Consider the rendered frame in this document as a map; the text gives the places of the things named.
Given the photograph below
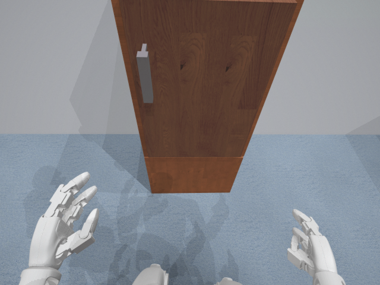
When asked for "handle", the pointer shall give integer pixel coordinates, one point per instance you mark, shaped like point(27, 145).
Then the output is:
point(145, 74)

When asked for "robot right forearm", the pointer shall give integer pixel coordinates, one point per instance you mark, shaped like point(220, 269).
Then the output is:
point(327, 278)

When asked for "left robot hand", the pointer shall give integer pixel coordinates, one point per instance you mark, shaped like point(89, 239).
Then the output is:
point(46, 249)

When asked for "right robot hand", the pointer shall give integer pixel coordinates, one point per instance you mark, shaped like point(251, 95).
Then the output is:
point(316, 254)

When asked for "left robot thigh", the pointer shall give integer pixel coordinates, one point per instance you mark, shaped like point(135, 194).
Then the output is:
point(152, 276)

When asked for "cupboard door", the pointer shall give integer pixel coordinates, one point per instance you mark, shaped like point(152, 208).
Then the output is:
point(210, 63)

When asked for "robot left forearm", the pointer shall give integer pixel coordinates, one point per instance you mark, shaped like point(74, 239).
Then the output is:
point(40, 276)

